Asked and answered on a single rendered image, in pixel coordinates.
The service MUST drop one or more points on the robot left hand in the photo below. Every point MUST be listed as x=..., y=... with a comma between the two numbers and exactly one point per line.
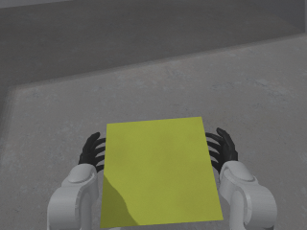
x=89, y=153

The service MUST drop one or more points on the left robot forearm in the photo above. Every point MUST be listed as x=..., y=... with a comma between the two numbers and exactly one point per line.
x=70, y=206

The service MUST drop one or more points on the right robot forearm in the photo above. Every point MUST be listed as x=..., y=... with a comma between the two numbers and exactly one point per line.
x=252, y=206

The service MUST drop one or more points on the robot right hand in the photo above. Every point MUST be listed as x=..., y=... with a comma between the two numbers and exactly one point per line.
x=225, y=151

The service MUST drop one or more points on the carton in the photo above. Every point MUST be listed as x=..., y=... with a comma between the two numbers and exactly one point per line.
x=158, y=172

